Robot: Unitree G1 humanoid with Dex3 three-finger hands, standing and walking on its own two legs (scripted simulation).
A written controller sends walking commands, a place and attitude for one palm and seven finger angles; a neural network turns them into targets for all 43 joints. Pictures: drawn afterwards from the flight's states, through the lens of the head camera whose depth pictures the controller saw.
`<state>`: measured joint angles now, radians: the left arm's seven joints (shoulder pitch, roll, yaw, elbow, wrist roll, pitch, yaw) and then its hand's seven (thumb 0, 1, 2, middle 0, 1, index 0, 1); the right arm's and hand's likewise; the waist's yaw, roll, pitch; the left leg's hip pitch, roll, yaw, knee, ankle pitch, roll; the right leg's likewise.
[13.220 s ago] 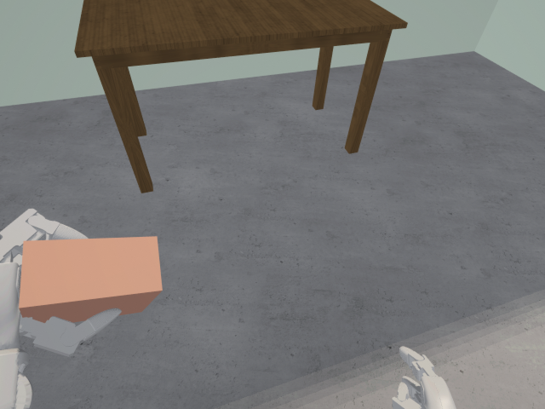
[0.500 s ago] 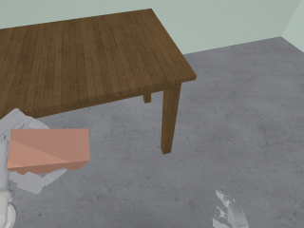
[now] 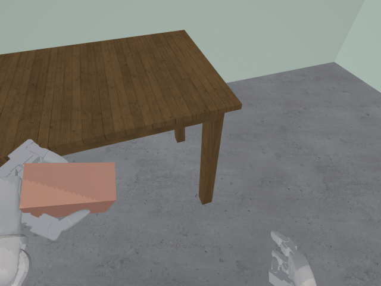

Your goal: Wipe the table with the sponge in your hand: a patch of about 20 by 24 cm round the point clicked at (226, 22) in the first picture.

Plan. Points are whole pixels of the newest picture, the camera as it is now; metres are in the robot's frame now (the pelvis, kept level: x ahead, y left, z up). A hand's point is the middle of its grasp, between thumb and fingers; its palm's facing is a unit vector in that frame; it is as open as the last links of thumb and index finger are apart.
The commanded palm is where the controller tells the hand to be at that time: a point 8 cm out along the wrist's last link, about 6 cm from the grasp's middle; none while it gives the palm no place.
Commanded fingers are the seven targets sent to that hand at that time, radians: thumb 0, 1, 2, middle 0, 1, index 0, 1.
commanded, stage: shuffle to correct the standing spot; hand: left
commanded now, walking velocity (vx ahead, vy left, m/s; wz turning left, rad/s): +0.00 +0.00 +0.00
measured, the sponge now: (84, 190) +0.24 +0.20 +0.14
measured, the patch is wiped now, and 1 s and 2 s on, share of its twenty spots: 0.00 0.00 0.00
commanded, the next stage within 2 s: none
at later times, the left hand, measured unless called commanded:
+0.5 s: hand (47, 167) +0.27 +0.28 +0.15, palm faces +0.34 -0.84 -0.41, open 10.5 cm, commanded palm +0.21 +0.31 +0.18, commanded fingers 0.00 0.10 1.30 -1.20 -1.60 -1.20 -1.60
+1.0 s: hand (29, 135) +0.32 +0.32 +0.17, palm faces +0.32 -0.80 -0.50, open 10.5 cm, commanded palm +0.26 +0.38 +0.18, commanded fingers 0.00 0.10 1.30 -1.20 -1.60 -1.20 -1.60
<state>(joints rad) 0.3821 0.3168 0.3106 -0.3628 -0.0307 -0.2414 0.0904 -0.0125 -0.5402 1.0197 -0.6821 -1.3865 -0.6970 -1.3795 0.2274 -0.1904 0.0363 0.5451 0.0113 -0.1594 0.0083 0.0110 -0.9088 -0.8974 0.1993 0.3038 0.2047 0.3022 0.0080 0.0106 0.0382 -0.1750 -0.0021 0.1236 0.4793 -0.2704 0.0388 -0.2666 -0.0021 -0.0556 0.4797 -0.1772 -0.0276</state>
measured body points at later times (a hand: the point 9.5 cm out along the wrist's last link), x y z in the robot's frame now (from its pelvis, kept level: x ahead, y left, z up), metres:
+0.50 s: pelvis +0.05 +0.03 -0.01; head +0.06 +0.05 +0.44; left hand +0.25 +0.32 +0.17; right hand +0.22 -0.20 -0.07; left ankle +0.00 +0.09 -0.74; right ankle +0.05 -0.09 -0.73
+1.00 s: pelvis +0.08 +0.11 -0.02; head +0.12 +0.09 +0.42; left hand +0.30 +0.36 +0.20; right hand +0.23 -0.10 -0.13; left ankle +0.12 +0.23 -0.72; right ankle +0.08 +0.03 -0.74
